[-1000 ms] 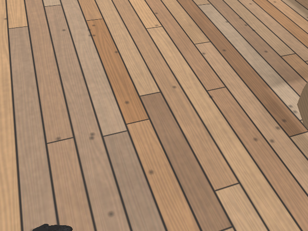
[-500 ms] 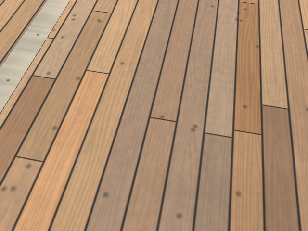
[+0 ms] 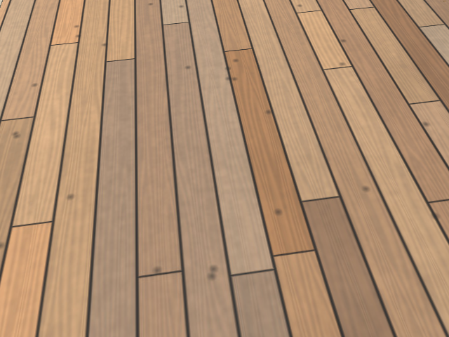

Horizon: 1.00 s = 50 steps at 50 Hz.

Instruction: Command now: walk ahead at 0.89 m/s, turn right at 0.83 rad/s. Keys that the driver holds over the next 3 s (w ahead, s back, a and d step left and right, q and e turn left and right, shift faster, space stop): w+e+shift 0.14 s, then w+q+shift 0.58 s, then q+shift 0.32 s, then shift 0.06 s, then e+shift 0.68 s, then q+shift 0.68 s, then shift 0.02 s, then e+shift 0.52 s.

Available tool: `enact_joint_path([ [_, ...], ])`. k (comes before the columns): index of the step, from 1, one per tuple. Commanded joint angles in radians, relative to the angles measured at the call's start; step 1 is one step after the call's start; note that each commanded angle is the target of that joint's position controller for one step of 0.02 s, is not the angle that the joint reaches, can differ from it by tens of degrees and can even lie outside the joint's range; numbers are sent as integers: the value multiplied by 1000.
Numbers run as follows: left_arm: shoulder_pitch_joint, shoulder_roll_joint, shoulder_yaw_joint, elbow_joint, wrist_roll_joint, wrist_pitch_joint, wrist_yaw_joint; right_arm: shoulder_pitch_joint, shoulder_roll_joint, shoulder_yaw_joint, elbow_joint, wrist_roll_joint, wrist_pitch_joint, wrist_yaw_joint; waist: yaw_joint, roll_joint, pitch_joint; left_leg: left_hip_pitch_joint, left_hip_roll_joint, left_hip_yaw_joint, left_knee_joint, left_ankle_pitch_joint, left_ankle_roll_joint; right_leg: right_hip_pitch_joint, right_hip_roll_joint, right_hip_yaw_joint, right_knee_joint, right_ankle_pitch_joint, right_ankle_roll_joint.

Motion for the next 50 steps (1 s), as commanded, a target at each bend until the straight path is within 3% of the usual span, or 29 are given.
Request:
enact_joint_path([
  [1, -58, 42, -2, -89, -15, -15, 16, -45, -173, -35, -40, -1, 1, -8, 62, 82, 74, -78, 270, 7, 141, 1242, 145, 138, 108, -120, -70, -114, -86],
  [3, 233, 123, 35, -21, -25, -24, 36, -89, -241, -53, -58, -4, 35, -5, 211, 114, -103, -151, 296, -16, 568, 1456, 156, 481, 201, -111, -78, -278, -129],
  [4, 432, 183, 69, 49, -13, -31, 54, -102, -229, -48, -67, -2, 35, 4, 294, 54, -198, -348, 258, -29, 895, 1236, 132, 799, 231, -22, -181, -286, -145],
  [5, 342, 296, 106, 47, -18, -13, 73, -103, -72, -14, -123, 20, 19, 26, 179, -267, -170, -842, 24, -67, 1319, 192, 55, 1044, 0, 479, -378, -577, -234],
  [6, 315, 359, 116, 1, -6, -11, 61, -148, -83, 2, -215, 18, -13, 32, 150, -210, -307, -1061, -67, -317, 1512, -2, 44, 1155, -156, 963, -574, -647, -350],
  [7, 324, 313, 109, 13, -9, -14, 69, -282, -118, 2, -238, 7, -35, 30, 185, -46, -222, -1126, 5, -406, 1474, 86, 62, 1101, -154, 910, -614, -535, -300],
  [9, 284, 195, 74, 55, 6, -46, 94, -212, -81, 21, -197, 12, -37, 23, 75, 78, -65, -1005, 115, -383, 1268, 152, 84, 804, -115, 658, -608, -326, -197],
  [12, 199, 95, 29, 46, -1, -99, 97, -123, -63, 29, -132, -3, 27, 43, -2, 42, -9, -862, 166, -380, 1152, 186, 86, 572, -23, 433, -664, -227, -133],
  [15, 275, 106, 27, 83, -9, -134, 79, -241, -48, 32, -148, 23, 59, 57, 41, 20, 93, -1000, 164, -328, 1027, 289, 99, 585, 12, 263, -749, 9, -39],
  [18, 324, 80, 12, 104, -14, -154, 74, -367, -30, 39, -174, 39, 43, 64, 90, -14, 140, -1011, 85, -298, 807, 449, 126, 620, 59, 91, -770, 341, 43],
  [22, 308, 84, -9, 121, -12, -173, 96, -398, -26, 47, -166, 41, 25, 83, 71, -47, 88, -853, -11, -162, 543, 633, 177, 734, 27, -35, -805, 801, 107],
  [25, 250, 153, 7, 113, 1, -158, 141, -219, -94, 27, -92, 36, 37, 76, -44, -125, -42, -666, -117, -117, 505, 580, 197, 908, -34, -78, -599, 1287, 145],
  [27, 138, 200, 25, 81, 26, -118, 163, 145, -185, -15, 16, 37, 49, 61, -238, -133, -167, -353, -157, -154, 508, 447, 244, 846, -57, -72, -113, 1414, 152],
  [28, 15, 225, 39, 62, 19, -100, 164, 375, -218, -45, 71, 43, 54, 46, -388, -69, -184, -176, -73, -276, 396, 423, 339, 679, 17, -91, 403, 1104, 146],
  [29, -112, 48, -7, 16, 36, -127, 133, 341, -185, -44, 117, 61, 74, 35, -304, 243, -65, -49, -19, -392, 492, 485, 342, 234, 241, -30, 825, -253, 125],
  [30, 111, -45, -43, -80, -12, -143, 117, 153, -257, -52, 47, 20, 65, 31, -42, 320, -222, 145, 166, -942, 390, 382, 573, -107, 232, 184, 1016, -441, 165],
  [31, 114, 19, -57, -83, 5, -166, 108, 81, -210, -57, -5, 18, 66, 24, -69, 123, -259, 117, 261, -1194, 141, -38, 597, -155, 171, 287, 922, -363, 134],
  [32, 62, 77, -54, -74, 18, -179, 97, 40, -128, -42, -6, 16, 65, 16, -24, -97, -89, -124, 233, -1146, 42, -174, 522, -111, 110, 280, 755, -257, 104],
  [33, 25, 74, -54, -85, 38, -171, 95, 2, -113, -36, 0, 18, 56, 18, 27, -161, 1, -311, 186, -1049, 25, -115, 470, -43, 73, 255, 636, -249, 108],
  [35, 23, 58, -69, -90, 66, -117, 93, -13, -121, -27, 0, 25, 25, 12, 81, -155, 87, -562, 93, -900, 10, -6, 433, 64, 24, 227, 483, -265, 142],
  [37, -50, 51, -81, -128, 55, -95, 89, -30, -154, -35, -14, 32, 1, 19, 77, -107, 137, -738, 17, -778, -17, 228, 416, 175, 0, 157, 251, -187, 173],
  [40, -177, -5, -103, -183, 19, -105, 87, 17, -157, -48, 3, 49, 6, 23, 3, -21, 93, -737, -73, -624, 109, 773, 305, 341, 61, 80, -101, 86, 175],
  [43, -189, 9, -96, -190, 2, -107, 101, 87, -176, -66, 17, 50, 36, 27, -66, 63, -21, -552, -114, -636, 263, 891, 207, 415, 166, 72, -274, 165, 153],
  [45, -122, 58, -78, -177, 7, -119, 122, 55, -182, -75, -2, 42, 45, 15, -29, 90, -65, -493, -128, -693, 423, 861, 157, 521, 196, 122, -398, 167, 146],
  [46, -18, 92, -63, -145, 5, -130, 132, 0, -191, -80, -26, 42, 42, 12, 39, 79, -109, -498, -141, -697, 575, 804, 130, 634, 173, 145, -472, 254, 135],
  [47, 153, 144, -44, -97, 13, -144, 138, -45, -159, -74, -56, 51, 34, 12, 118, 62, -192, -580, -163, -663, 802, 614, 103, 824, 56, 223, -461, 372, 105],
  [48, 275, 195, -32, -76, 30, -146, 139, -5, -31, -45, -97, 63, 36, 0, 112, -117, -325, -773, -223, -518, 1108, -263, 92, 1071, -268, 426, -310, 854, 61],
  [49, 285, 189, -27, -108, 37, -129, 118, 171, -56, -41, -126, 80, 47, -21, 28, -205, -519, -855, -179, -477, 1300, -368, 79, 1194, -508, 657, -214, 1158, -38],
  [50, 178, 168, -6, -117, 13, -119, 124, 159, -116, -47, -114, 54, 62, -23, 34, -213, -558, -909, -111, -444, 1412, -194, 71, 1130, -487, 717, -292, 841, -140],
])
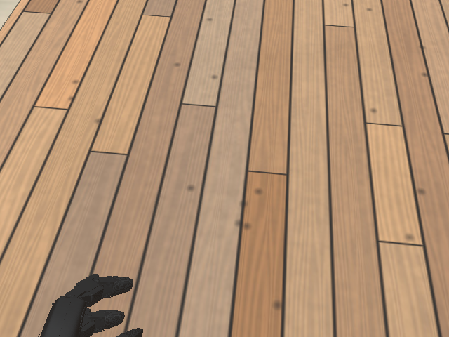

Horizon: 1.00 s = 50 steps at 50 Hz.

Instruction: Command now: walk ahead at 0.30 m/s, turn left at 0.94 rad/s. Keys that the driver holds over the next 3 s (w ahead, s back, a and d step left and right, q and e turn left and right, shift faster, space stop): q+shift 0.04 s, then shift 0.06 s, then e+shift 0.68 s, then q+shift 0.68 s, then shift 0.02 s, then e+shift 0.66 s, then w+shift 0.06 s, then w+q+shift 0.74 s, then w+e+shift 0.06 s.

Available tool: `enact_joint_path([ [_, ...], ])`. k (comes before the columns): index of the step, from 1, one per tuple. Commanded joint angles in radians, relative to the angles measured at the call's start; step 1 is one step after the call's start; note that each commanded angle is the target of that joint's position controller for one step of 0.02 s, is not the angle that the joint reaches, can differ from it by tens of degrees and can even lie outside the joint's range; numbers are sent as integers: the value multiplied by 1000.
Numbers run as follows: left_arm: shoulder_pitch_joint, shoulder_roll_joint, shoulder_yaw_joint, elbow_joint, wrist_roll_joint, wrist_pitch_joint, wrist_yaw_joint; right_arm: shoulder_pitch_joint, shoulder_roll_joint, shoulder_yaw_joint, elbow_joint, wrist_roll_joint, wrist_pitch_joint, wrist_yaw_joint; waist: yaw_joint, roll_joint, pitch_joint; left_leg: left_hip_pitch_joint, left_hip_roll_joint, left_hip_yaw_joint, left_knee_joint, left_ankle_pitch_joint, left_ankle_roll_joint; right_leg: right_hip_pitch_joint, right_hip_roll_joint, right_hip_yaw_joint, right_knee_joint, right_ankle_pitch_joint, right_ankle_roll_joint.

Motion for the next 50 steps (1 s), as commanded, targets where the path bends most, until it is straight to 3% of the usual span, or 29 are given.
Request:
enact_joint_path([
  [1, 222, 125, 72, -32, -17, 17, 16, 70, -83, -3, -103, -32, 16, -10, 127, -141, -493, -418, 124, 118, 378, 115, -54, 734, -461, 434, -78, 530, -262],
  [2, 195, 61, 50, -19, -14, 29, 19, -19, -90, -11, -115, -47, 32, 10, 130, -102, -355, -420, 143, 134, 308, 158, -73, 607, -359, 290, -126, 406, -217],
  [4, 234, 86, 58, 31, -18, 37, 22, -67, -43, -2, -140, -52, 62, 45, 123, -130, -215, -367, 165, 128, 218, 155, -89, 426, -293, 147, -180, 514, -209],
  [7, 282, 120, 76, 86, -14, 21, 3, -75, 27, 24, -167, -50, 74, 56, 95, -133, -214, -294, 131, 121, 58, 171, -70, 350, -276, 91, -200, 644, -232],
  [9, 260, 124, 78, 98, -13, 18, -10, -74, 42, 41, -166, -52, 72, 56, 73, -143, -231, -202, 124, 122, -95, 234, -50, 290, -264, 54, -214, 641, -230],
  [11, 229, 108, 71, 112, -19, 24, -26, -88, 57, 64, -153, -47, 71, 52, 64, -177, -226, -53, 132, 162, -298, 323, -40, 209, -206, 8, -240, 537, -205],
  [13, 245, 134, 81, 128, -29, 42, -37, -134, 45, 74, -155, -46, 68, 41, 79, -195, -195, 15, 125, 197, -430, 373, -45, 199, -174, 41, -230, 416, -194],
  [15, 263, 182, 103, 129, -41, 69, -42, -143, 14, 73, -157, -51, 52, 26, 73, -153, -153, 114, 119, 206, -616, 436, -30, 141, -145, 83, -167, 235, -158],
  [16, 308, 170, 105, 131, -39, 77, -44, -138, -24, 66, -163, -58, 42, 16, 81, -97, -146, 177, 193, 141, -686, 438, -10, 89, -125, 110, -133, 67, -114],
  [17, 352, 90, 89, 104, -39, 82, -49, -127, -94, 58, -187, -73, 36, 4, 102, 105, -186, 244, 459, -95, -763, 531, 33, 30, -47, 55, 33, -263, -60],
  [18, 400, 56, 83, 90, -46, 94, -33, -186, -177, 30, -203, -48, 47, -9, 127, 288, -178, 147, 614, -172, -809, 638, 156, -28, 79, -87, 246, -522, -43],
  [19, 367, 132, 104, 100, -28, 117, -22, -175, -133, 31, -205, -36, 51, -18, 79, 219, -158, 58, 596, -147, -834, 596, 214, -15, 42, -37, 433, -528, -40],
  [20, 371, 148, 122, 111, -32, 133, -20, -237, -61, 54, -205, -36, 49, -23, 129, 162, -100, 4, 531, -63, -851, 575, 196, -10, 30, -22, 509, -465, -37],
  [22, 419, 149, 138, 135, -27, 156, -20, -341, -2, 69, -223, -39, 44, -30, 190, 169, -79, -23, 451, 91, -844, 650, 151, 15, 15, -49, 585, -369, -14],
  [24, 412, 128, 140, 129, -28, 167, -27, -338, 19, 70, -227, -42, 38, -35, 186, 137, -104, 20, 440, 161, -812, 719, 150, 23, 5, -67, 580, -337, 6],
  [28, 308, 69, 122, 62, -37, 175, -58, -288, -9, 47, -209, -47, 30, -31, 137, 163, -126, 82, 475, 214, -756, 677, 130, 102, -29, -82, 312, -334, -8],
  [31, 285, 88, 128, 28, -44, 173, -66, -250, -52, 23, -193, -50, 31, -16, 118, 183, -152, 98, 511, 231, -690, 676, 107, 187, -1, -138, 164, -349, -36],
  [32, 301, 83, 129, 27, -44, 168, -66, -254, -63, 16, -191, -44, 34, -11, 136, 161, -155, 77, 507, 259, -639, 645, 79, 242, 12, -156, 73, -295, -48],
  [33, 329, 89, 132, 37, -40, 160, -61, -234, -63, 10, -180, -40, 37, -6, 155, 101, -156, 20, 483, 306, -546, 545, 23, 327, 31, -138, -46, -202, -62],
  [34, 359, 159, 149, 44, -24, 146, -49, -192, -41, 11, -174, -42, 42, 3, 166, -94, -118, -122, 406, 381, -334, 324, -55, 398, -67, 74, -213, -104, -93],
  [35, 382, 350, 194, 19, -25, 138, -43, -261, 29, 35, -272, -36, 55, 1, 169, -395, -59, -448, 197, 377, -146, -69, -138, 428, -353, 552, -261, 291, -246],
  [36, 461, 321, 200, 30, -25, 142, -38, -359, 2, 36, -284, -54, 65, -8, 241, -212, -99, -467, 206, 195, 4, -85, -122, 452, -353, 529, -245, 358, -326],
  [37, 419, 285, 187, 32, -27, 148, -28, -338, 6, 37, -272, -41, 65, -6, 202, -158, -93, -472, 216, 155, 35, 5, -108, 436, -303, 444, -226, 270, -324],
  [38, 330, 253, 177, 16, -31, 158, -20, -311, -6, 34, -251, -31, 55, -3, 160, -115, -66, -456, 235, 139, 7, 127, -98, 403, -230, 363, -231, 168, -282],
  [40, 209, 193, 157, -17, -44, 162, -12, -239, -39, 24, -204, -52, 48, 0, 121, -136, -117, -405, 219, 167, 19, 246, -96, 412, -157, 263, -216, 247, -241],
  [42, 226, 154, 138, -10, -48, 152, -14, -181, -36, 24, -163, -45, 60, 6, 123, -89, -174, -341, 210, 188, 29, 267, -100, 434, -157, 207, -207, 364, -233],
  [46, 233, 80, 94, 24, -28, 131, -1, -162, 10, 46, -125, -32, 85, 17, 137, -91, -142, -229, 227, 182, -168, 292, -87, 429, -167, 142, -272, 235, -211],
  [47, 227, 77, 87, 32, -20, 126, 2, -162, 14, 49, -116, -31, 89, 21, 143, -105, -121, -179, 221, 174, -236, 294, -80, 402, -168, 123, -288, 165, -204],
  [50, 233, 162, 106, 52, -12, 129, 7, -180, -40, 32, -122, -29, 92, 31, 163, -127, -58, -156, 175, 183, -285, 218, -56, 384, -208, 123, -275, 102, -228],
])
Over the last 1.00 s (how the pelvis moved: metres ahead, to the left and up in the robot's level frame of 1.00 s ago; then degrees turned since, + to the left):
0.88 -0.16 -0.01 20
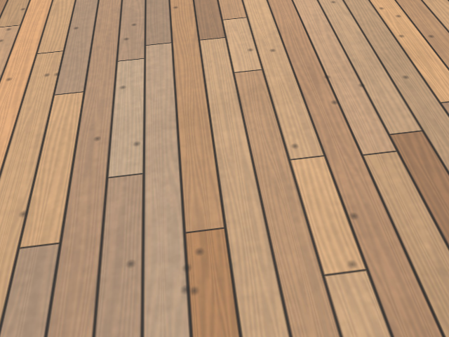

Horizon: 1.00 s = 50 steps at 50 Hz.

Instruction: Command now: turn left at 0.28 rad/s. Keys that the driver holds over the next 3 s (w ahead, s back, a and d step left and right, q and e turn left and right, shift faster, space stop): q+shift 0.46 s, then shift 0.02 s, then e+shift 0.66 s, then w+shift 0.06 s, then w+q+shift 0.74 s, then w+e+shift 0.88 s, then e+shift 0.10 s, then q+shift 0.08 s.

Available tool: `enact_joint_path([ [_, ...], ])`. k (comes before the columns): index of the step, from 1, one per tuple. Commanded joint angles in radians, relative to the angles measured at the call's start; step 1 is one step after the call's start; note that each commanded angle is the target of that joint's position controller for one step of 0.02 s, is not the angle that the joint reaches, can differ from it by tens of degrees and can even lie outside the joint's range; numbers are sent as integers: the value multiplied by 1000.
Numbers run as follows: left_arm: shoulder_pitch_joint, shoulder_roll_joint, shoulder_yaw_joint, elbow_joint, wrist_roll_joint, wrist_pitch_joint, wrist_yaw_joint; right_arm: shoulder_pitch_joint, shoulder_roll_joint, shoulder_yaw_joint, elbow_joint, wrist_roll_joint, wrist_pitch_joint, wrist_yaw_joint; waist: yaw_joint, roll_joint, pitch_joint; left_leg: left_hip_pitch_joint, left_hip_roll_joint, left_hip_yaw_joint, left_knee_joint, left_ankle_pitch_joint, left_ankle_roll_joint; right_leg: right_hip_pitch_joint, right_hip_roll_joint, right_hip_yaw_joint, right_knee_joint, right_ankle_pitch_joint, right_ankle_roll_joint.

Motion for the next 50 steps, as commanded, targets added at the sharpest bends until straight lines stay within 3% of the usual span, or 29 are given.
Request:
enact_joint_path([
  [1, 63, 186, 48, -18, 4, -4, 11, -66, -102, -23, -81, 3, -14, 10, 69, -146, -8, 7, -14, 2, -29, -66, 21, 40, -328, 146, -103, 242, -123],
  [4, 46, 178, 48, -12, -2, -2, 16, -56, -85, -22, -88, 6, -21, 17, 61, -113, -4, 2, -3, 24, -41, -122, 29, 75, -366, 143, -66, 335, -145],
  [8, 11, 177, 54, -4, -2, -5, 17, -35, -64, -22, -106, 19, -26, 22, 46, -123, -44, 63, -14, 60, -127, -144, 46, 103, -378, 91, 5, 470, -132],
  [10, -17, 184, 59, 0, -10, -5, 18, -2, -52, -22, -110, 20, -33, 23, 15, -124, -67, 150, -32, 74, -278, -45, 66, 80, -359, 34, 78, 446, -88],
  [11, -14, 188, 63, 6, -12, -7, 18, 14, -63, -26, -114, 13, -43, 20, -5, -92, -74, 226, -27, 18, -410, 86, 88, 24, -328, -13, 154, 347, -34],
  [12, -7, 164, 61, -10, -7, -8, 15, 39, -157, -49, -120, -5, -56, 12, -5, 86, -77, 328, 123, -255, -530, 269, 141, -135, -227, -106, 376, 99, 46],
  [13, -79, 102, 40, -79, -6, 1, 19, 91, -290, -84, -126, -1, -61, 14, -19, 245, -34, 406, 347, -609, -526, 759, 308, -435, -10, -119, 542, -424, 116],
  [14, -92, 111, 36, -75, 4, 7, 25, 167, -270, -92, -108, 3, -58, 9, -57, 142, -83, 435, 355, -593, -513, 793, 396, -461, -34, 13, 706, -477, 118],
  [15, -77, 121, 37, -60, -6, 6, 20, 111, -225, -83, -114, 12, -51, 2, -21, 63, -53, 414, 292, -497, -504, 701, 379, -479, -66, 45, 753, -381, 120],
  [16, -71, 137, 42, -49, -13, -1, 16, 24, -190, -74, -132, 15, -38, -5, 13, 22, -22, 376, 218, -420, -516, 597, 324, -479, -89, 50, 724, -281, 123],
  [17, -72, 157, 47, -48, -6, -5, 12, -33, -168, -67, -150, 21, -30, -10, 30, 31, -23, 378, 165, -384, -516, 571, 281, -477, -99, 48, 689, -222, 131],
  [19, -47, 160, 47, -33, 4, 0, -2, -30, -163, -67, -157, 22, -26, -7, 25, 29, -76, 395, 119, -351, -494, 646, 257, -439, -85, 32, 678, -175, 151],
  [21, -57, 148, 41, -42, -3, 6, -7, 6, -186, -77, -149, 19, -28, -2, 10, 14, -87, 405, 105, -373, -483, 614, 246, -441, -79, 34, 621, -163, 161],
  [24, -71, 157, 38, -49, -6, 10, -2, 20, -203, -84, -152, 10, -26, -5, -7, 56, -79, 401, 96, -425, -483, 512, 242, -451, -72, 41, 538, -153, 164],
  [28, -37, 157, 34, -19, -14, 10, 2, 7, -148, -52, -151, -9, -31, -11, -19, 85, -100, 348, 107, -375, -473, 601, 227, -327, -96, 1, 468, -148, 143],
  [31, -20, 129, 19, 7, -22, 11, -6, -36, -85, -12, -138, -24, -39, -16, -8, 81, -94, 264, 111, -332, -495, 562, 205, -148, -106, -12, 320, -151, 113],
  [32, -17, 131, 18, 17, -27, 13, -7, -43, -93, -7, -129, -28, -41, -19, -8, 89, -81, 244, 117, -325, -497, 532, 200, -97, -94, -16, 271, -148, 103],
  [33, -12, 149, 24, 20, -29, 14, -8, -49, -125, -13, -120, -29, -42, -24, 0, 90, -60, 237, 124, -319, -477, 523, 199, -75, -75, -22, 229, -146, 92],
  [35, 16, 167, 29, 26, -23, 2, -10, -65, -171, -23, -107, -12, -41, -37, 38, 54, -32, 230, 119, -298, -410, 500, 168, -18, -56, -7, 42, -34, 63],
  [36, 17, 195, 34, 22, -15, -10, -9, -52, -177, -26, -106, -11, -46, -43, 35, 9, -36, 218, 92, -284, -364, 415, 134, 13, -97, 94, -14, 58, 42],
  [37, 57, 267, 46, 20, -4, -24, -9, -44, -155, -24, -128, -16, -49, -46, 23, -134, -64, 170, 0, -197, -202, 266, 97, 54, -255, 321, -61, 247, -2],
  [38, 66, 330, 72, 39, -21, -22, -20, -71, -133, -20, -151, -7, -43, -50, 18, -289, -33, 45, -152, -48, -117, -76, 52, 56, -383, 520, -63, 502, -153],
  [39, 139, 278, 67, 52, -21, -23, -32, -109, -146, -18, -158, -14, -45, -52, 62, -251, -48, -42, -143, -66, 35, -275, 40, 106, -421, 615, -103, 509, -210],
  [41, 99, 256, 76, 53, -24, -15, -29, -126, -115, -14, -146, -10, -49, -39, 37, -138, -33, -70, -99, -102, 152, -195, 20, 73, -316, 491, -87, 353, -170],
  [44, 56, 237, 87, 35, -26, 4, -22, -146, -89, -4, -154, -5, -48, -23, 32, -155, -58, -53, -92, -70, 56, -106, -12, 56, -200, 403, -82, 265, -105],
  [47, 101, 251, 106, 35, -24, 15, -26, -183, -77, 4, -173, -1, -51, -22, 66, -165, -88, -40, -104, -66, -53, -99, -21, 71, -195, 463, -70, 201, -113],
  [50, 82, 269, 121, 21, -18, 18, -30, -170, -91, 4, -176, 3, -64, -31, 66, -187, -109, 39, -119, -75, -167, -70, -4, 32, -185, 530, -58, 182, -92],
])
Over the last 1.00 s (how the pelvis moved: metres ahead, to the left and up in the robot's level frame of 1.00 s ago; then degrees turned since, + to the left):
0.08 -0.06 0.03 -19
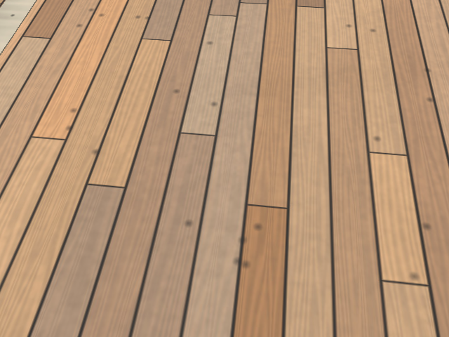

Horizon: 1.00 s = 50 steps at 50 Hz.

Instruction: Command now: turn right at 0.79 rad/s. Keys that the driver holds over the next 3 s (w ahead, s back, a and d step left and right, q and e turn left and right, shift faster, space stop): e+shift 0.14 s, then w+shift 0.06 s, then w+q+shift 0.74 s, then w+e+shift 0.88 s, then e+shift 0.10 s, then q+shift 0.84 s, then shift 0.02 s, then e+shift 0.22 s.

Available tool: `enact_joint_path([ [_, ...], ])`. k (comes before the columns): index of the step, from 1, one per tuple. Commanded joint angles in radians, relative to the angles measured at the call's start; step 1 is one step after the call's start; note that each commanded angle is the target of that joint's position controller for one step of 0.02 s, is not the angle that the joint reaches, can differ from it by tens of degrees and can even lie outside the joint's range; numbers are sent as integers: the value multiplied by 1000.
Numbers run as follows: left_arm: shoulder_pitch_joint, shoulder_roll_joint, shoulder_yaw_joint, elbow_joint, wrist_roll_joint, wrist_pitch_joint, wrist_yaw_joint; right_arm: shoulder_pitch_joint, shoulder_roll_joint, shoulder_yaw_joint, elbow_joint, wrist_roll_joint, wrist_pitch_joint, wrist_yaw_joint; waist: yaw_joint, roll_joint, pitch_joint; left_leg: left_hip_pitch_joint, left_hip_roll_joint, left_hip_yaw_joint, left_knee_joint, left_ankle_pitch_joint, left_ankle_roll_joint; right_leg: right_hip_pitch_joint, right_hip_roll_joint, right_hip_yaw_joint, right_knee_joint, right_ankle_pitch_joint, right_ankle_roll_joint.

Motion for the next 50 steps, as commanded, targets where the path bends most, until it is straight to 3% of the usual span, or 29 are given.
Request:
enact_joint_path([
  [1, -28, 180, 57, -75, 5, -7, -2, 19, -74, -15, -68, 5, -26, -10, -16, -164, -153, 36, -36, 19, -120, 26, 12, 109, -207, 318, -86, 131, -140],
  [3, -93, 174, 56, -94, 1, -6, -4, 95, -78, -17, -47, 5, -36, -22, -69, -166, -147, 201, -38, 21, -314, 113, 25, -2, -158, 319, -62, 45, -78],
  [4, -106, 151, 49, -103, -5, -9, 0, 132, -107, -26, -36, -1, -43, -33, -88, -125, -141, 311, 23, -18, -451, 148, 41, -98, -103, 282, -20, -93, -24],
  [5, -31, 72, 31, -107, -7, -16, 3, 122, -197, -42, -49, -8, -42, -44, -45, 85, -166, 404, 276, -261, -573, -14, 95, -205, 5, 124, 181, -358, 33],
  [6, -2, 85, 35, -101, 12, -17, 12, 21, -256, -50, -84, -19, -35, -38, -28, 212, -119, 289, 455, -486, -629, -57, 191, -306, 92, -78, 409, -421, 59],
  [7, -31, 168, 52, -96, 31, -13, 12, 23, -186, -35, -77, -25, -30, -31, -19, 115, -90, 214, 452, -393, -586, 84, 226, -277, -25, -102, 547, -361, 61],
  [9, -12, 146, 46, -74, 36, -6, -17, 38, -122, -18, -64, -27, -36, -14, -15, 121, -91, 219, 323, -251, -590, -106, 183, -288, -52, -117, 648, -227, 35],
  [10, -1, 134, 39, -66, 36, -4, -37, 48, -128, -20, -59, -24, -41, -13, -19, 169, -91, 253, 292, -229, -610, -194, 169, -326, -58, -142, 693, -196, 32],
  [12, -35, 94, 17, -62, 33, -19, -54, 144, -122, -21, -21, -26, -64, 3, -63, 147, -57, 283, 276, -253, -638, -256, 180, -376, -48, -116, 672, -159, 25],
  [14, -103, 77, 5, -70, 43, -38, -50, 242, -124, -27, 34, -13, -89, 15, -93, 103, -16, 339, 278, -285, -647, -214, 198, -423, -41, -96, 592, -119, 21],
  [16, -154, 84, -4, -80, 58, -52, -47, 271, -133, -33, 59, 6, -99, 22, -90, 114, -19, 375, 266, -301, -651, -150, 221, -421, -102, -201, 474, -96, 41],
  [19, -272, 50, -27, -111, 39, -75, -42, 319, -143, -43, 86, 1, -96, 28, -125, 147, -5, 304, 239, -310, -641, -80, 244, -309, -94, -242, 270, -160, 78],
  [22, -276, 34, -41, -126, 16, -92, -31, 292, -164, -59, 98, 0, -86, 34, -93, 161, 13, 165, 222, -320, -605, -49, 256, -127, -67, -258, 82, -210, 64],
  [24, -167, 28, -43, -100, 5, -109, -3, 242, -151, -63, 91, 8, -80, 38, -24, 113, -16, 5, 187, -305, -535, 3, 230, 155, -70, -265, -84, -32, 34],
  [25, -64, 65, -31, -69, 11, -121, 19, 227, -134, -63, 85, 17, -87, 38, 19, 65, -66, -152, 150, -271, -449, 7, 200, 400, -105, -242, -71, -10, 20],
  [26, 89, 140, -9, -43, 21, -131, 41, 164, -93, -54, 53, 26, -103, 40, 111, -26, -136, -344, 82, -191, -257, -34, 156, 638, -254, -104, -92, -160, -9],
  [27, 195, 259, 16, -44, 45, -130, 54, 147, 12, -26, -1, 51, -116, 42, 150, -260, -269, -479, -13, -22, 95, -109, 115, 766, -541, 253, -212, -549, -66],
  [28, 108, 253, 25, -43, 55, -124, 55, 140, -33, -25, -10, 31, -104, 31, 94, -195, -204, -545, 65, 24, 282, -32, 122, 584, -609, 386, -240, -663, -123],
  [29, 43, 152, -1, -67, 51, -129, 46, 120, -61, -35, 5, 12, -91, 37, 58, -97, -126, -547, 109, 14, 362, 48, 126, 494, -548, 294, -231, -605, -114],
  [31, 4, 64, -28, -67, 39, -141, 34, 162, -59, -43, 36, -8, -74, 67, 6, -99, -89, -504, 146, 34, 405, 123, 108, 395, -446, 70, -265, -415, -72],
  [33, 45, 57, -29, -37, 27, -151, 32, 125, -41, -41, 25, -20, -55, 91, 1, -121, -37, -543, 169, 62, 474, 178, 99, 356, -397, -73, -299, -272, -58],
  [38, 89, 18, -37, 20, 27, -184, 13, -47, -20, -29, -56, -14, -41, 116, -24, -109, 57, -587, 186, 84, 444, 329, 96, 269, -365, -318, -357, 22, -51],
  [42, 123, 44, -34, 63, 27, -190, 24, -187, -3, -2, -112, -22, -41, 138, -18, -58, 110, -421, 159, 236, 147, 383, 155, 248, -336, -492, -384, 343, -26],
  [44, 148, 95, -26, 73, 29, -183, 32, -179, -5, 3, -111, -13, -39, 132, -42, -76, 53, -248, 74, 323, 55, 349, 203, 306, -346, -539, -272, 913, -11],
  [45, 154, 133, -18, 73, 32, -170, 40, -122, -26, -2, -96, -9, -39, 123, -84, -109, -2, -177, 33, 339, 41, 300, 220, 364, -364, -541, -158, 1155, -6],
  [47, 100, 209, 5, 50, 44, -133, 47, 198, -106, -38, -13, -3, -45, 99, -251, -154, -188, 168, -34, 299, 25, 160, 265, 334, -410, -514, 268, 1323, -29],
  [48, 98, 188, -3, 45, 44, -131, 43, 392, -153, -65, 61, -21, -49, 79, -322, -109, -273, 488, -33, 193, -102, 178, 292, 151, -390, -497, 558, 1085, -34],
  [49, 113, 78, -25, 43, 45, -140, 27, 339, -217, -96, 80, -6, -38, 55, -234, 140, -258, 686, 122, -48, -163, 57, 275, -157, -202, -478, 934, -77, -17],
  [50, 211, 32, -53, -61, -7, -160, 13, 273, -316, -101, 27, -34, -36, 53, -119, 272, -457, 901, 425, -653, -364, -18, 445, -471, -122, -299, 1234, -318, 5],
])
Over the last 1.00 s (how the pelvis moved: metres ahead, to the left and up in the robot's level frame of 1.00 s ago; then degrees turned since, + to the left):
0.02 0.03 0.00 10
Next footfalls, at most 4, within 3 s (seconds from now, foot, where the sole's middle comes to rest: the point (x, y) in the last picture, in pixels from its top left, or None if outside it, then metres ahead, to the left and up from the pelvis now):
0.08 left None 0.07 0.10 -0.78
0.52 right None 0.14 -0.14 -0.78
0.96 left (207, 295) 0.54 0.12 -0.78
1.44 right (202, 178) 0.96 0.17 -0.78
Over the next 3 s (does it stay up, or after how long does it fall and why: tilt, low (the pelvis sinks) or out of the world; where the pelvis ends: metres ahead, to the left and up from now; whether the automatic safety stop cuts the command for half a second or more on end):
stays up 1.46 0.21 -0.01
